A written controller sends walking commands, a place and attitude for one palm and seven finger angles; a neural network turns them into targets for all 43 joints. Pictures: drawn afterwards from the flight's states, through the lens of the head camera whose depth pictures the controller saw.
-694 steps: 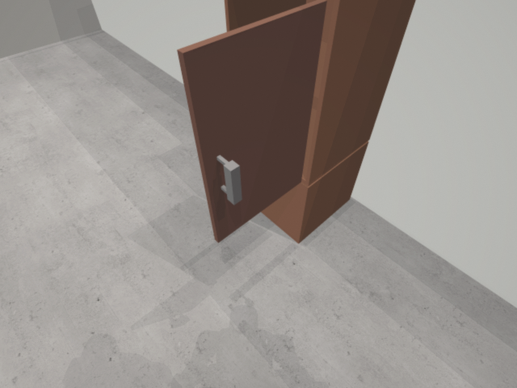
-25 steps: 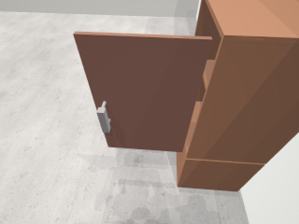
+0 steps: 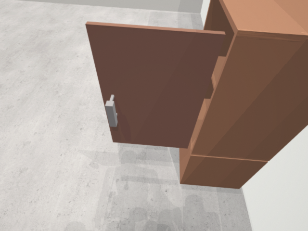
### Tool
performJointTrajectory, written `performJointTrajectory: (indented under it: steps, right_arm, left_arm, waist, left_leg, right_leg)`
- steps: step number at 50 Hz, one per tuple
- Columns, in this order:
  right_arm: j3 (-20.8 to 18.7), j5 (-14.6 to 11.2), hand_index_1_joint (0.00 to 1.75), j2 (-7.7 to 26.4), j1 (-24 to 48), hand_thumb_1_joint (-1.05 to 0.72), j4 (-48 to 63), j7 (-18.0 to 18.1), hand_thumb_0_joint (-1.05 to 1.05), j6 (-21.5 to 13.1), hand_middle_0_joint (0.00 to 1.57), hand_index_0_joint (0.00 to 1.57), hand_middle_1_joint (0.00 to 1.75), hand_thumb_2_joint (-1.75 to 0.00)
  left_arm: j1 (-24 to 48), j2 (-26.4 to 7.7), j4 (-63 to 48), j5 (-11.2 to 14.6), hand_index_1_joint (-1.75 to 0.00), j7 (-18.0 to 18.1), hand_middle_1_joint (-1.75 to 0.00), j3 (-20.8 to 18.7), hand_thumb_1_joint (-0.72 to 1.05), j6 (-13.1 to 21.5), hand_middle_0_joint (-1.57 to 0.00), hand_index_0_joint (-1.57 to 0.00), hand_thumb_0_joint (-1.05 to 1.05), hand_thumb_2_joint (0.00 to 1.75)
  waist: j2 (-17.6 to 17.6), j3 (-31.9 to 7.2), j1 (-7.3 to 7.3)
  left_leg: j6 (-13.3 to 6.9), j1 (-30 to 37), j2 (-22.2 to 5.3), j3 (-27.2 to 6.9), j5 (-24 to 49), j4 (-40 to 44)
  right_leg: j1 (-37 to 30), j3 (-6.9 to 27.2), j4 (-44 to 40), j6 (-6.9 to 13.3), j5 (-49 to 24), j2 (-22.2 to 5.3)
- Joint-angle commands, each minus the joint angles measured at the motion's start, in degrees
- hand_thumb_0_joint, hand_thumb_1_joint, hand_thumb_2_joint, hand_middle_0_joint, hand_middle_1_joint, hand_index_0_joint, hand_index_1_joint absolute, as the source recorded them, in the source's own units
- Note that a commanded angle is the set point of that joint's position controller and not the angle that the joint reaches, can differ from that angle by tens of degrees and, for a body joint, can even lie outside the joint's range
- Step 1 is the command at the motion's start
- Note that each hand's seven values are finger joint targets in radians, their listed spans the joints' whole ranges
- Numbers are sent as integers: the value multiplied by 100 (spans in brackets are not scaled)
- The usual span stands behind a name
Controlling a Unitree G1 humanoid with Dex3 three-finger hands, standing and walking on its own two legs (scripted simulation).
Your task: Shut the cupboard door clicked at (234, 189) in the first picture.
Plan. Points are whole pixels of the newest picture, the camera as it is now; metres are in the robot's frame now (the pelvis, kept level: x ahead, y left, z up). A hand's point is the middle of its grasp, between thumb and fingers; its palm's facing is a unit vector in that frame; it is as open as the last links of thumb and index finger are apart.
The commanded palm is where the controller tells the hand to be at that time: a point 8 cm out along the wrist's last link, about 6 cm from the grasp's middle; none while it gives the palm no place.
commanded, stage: come to a stop and stand still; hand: left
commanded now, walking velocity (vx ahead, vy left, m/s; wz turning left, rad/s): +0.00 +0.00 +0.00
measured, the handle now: (113, 110) +0.54 +0.19 -0.07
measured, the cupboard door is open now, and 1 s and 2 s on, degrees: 90 90 90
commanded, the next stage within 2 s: look again from close up in 0.02 s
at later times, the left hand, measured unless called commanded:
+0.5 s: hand out of the picture +0.00 +0.17 -0.18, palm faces -0.01 -0.98 -0.17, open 7.4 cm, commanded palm none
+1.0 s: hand out of the picture +0.03 +0.17 -0.17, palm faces +0.00 -0.98 -0.18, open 7.4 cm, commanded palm none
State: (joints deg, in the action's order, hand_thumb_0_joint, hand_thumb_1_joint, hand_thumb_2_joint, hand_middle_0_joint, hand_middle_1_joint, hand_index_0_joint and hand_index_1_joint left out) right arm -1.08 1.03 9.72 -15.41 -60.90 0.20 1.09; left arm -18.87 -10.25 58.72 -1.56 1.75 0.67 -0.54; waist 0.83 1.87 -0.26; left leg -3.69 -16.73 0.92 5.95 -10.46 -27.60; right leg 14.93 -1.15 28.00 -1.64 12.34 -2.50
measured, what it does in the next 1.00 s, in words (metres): stands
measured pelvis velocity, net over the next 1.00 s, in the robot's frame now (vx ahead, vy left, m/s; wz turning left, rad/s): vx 0.05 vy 0.00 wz -0.02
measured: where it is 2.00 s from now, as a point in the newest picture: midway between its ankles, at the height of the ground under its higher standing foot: outside the picture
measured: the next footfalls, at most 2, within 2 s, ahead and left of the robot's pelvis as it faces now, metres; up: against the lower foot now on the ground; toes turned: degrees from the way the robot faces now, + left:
none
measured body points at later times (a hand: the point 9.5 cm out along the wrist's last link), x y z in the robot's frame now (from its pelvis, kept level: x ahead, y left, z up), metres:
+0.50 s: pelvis +0.01 +0.01 +0.00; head +0.03 +0.01 +0.45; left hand +0.00 +0.22 -0.16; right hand +0.03 -0.22 -0.15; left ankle +0.05 +0.08 -0.74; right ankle +0.03 -0.14 -0.74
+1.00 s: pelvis +0.05 +0.00 +0.00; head +0.05 +0.00 +0.45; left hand +0.03 +0.22 -0.16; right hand +0.03 -0.23 -0.16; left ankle +0.05 +0.08 -0.74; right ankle +0.03 -0.14 -0.74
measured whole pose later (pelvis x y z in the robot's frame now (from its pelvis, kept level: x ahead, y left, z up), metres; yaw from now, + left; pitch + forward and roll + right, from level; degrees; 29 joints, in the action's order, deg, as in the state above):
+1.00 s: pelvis +0.05 +0.00 +0.00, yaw -1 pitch -1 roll +0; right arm -0.9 0.8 8.7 -16.2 -65.6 0.6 0.4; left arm -19.3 -8.7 62.5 -1.7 1.3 -0.3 0.4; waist 0.3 0.5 0.0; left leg -3.2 -12.1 1.0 6.8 -14.2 -26.6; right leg 10.9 -0.2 27.4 -1.4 16.0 -2.5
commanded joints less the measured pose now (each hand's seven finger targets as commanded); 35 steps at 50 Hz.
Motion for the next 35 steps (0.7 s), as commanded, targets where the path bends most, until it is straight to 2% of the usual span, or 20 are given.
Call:
performJointTrajectory:
  steps: [1, 3, 5, 14, 19, 23, 29, 35]
  right_arm:
    - [-157, -40, 30, 692, -39, -90, 227, 29, 0, -153, 20, 20, 30, -90]
    - [-159, -43, 30, 661, -88, -90, 143, 36, 0, -158, 20, 20, 30, -90]
    - [-168, -50, 30, 638, -100, -90, 83, 44, 0, -163, 20, 20, 30, -90]
    - [-171, -62, 30, 565, -73, -90, -51, 56, 0, -163, 20, 20, 30, -90]
    - [-155, -64, 30, 530, -71, -90, -98, 54, 0, -182, 20, 20, 30, -90]
    - [-125, -67, 30, 545, -62, -90, -122, 57, 0, -218, 20, 20, 30, -90]
    - [-96, -68, 30, 556, -5, -90, -155, 62, 0, -218, 20, 20, 30, -90]
    - [-84, -64, 30, 569, -18, -90, -187, 56, 0, -207, 20, 20, 30, -90]
  left_arm:
    - [-348, -580, -138, 17, -30, 69, -30, -115, 90, 129, -20, -20, 0, 90]
    - [-375, -529, -54, 22, -30, 76, -30, -110, 90, 141, -20, -20, 0, 90]
    - [-441, -489, 22, 21, -30, 79, -30, -106, 90, 142, -20, -20, 0, 90]
    - [-548, -363, 201, 10, -30, 89, -30, -101, 90, 151, -20, -20, 0, 90]
    - [-465, -371, 209, 14, -30, 96, -30, -106, 90, 169, -20, -20, 0, 90]
    - [-385, -388, 193, 22, -30, 103, -30, -104, 90, 179, -20, -20, 0, 90]
    - [-283, -394, 193, 29, -30, 106, -30, -106, 90, 160, -20, -20, 0, 90]
    - [-211, -419, 195, 35, -30, 99, -30, -105, 90, 160, -20, -20, 0, 90]
  waist:
    - [-135, 187, 15]
    - [-109, 158, -12]
    - [-233, 155, -5]
    - [-85, 267, 9]
    - [3, 227, -11]
    - [-98, 89, -11]
    - [-179, 196, 3]
    - [-99, 187, 2]
  left_leg:
    - [136, -6, -739, -1034, -1392, 1033]
    - [155, 50, -734, -998, -1339, 1007]
    - [147, 72, -758, -1038, -1384, 1077]
    - [162, 107, -759, -1000, -1315, 1105]
    - [173, 247, -742, -931, -1022, 1042]
    - [175, 395, -754, -908, -626, 1025]
    - [192, 399, -766, -918, -593, 1135]
    - [209, 459, -738, -904, -551, 1144]
  right_leg:
    - [284, 404, -611, 264, 722, -285]
    - [300, 433, -619, 266, 731, -300]
    - [289, 385, -587, 255, 662, -287]
    - [299, 413, -613, 236, 520, -287]
    - [300, 466, -651, 243, 366, -338]
    - [132, 452, -597, 236, -12, -348]
    - [43, 424, -643, 217, -78, -359]
    - [5, 422, -707, 215, -73, -383]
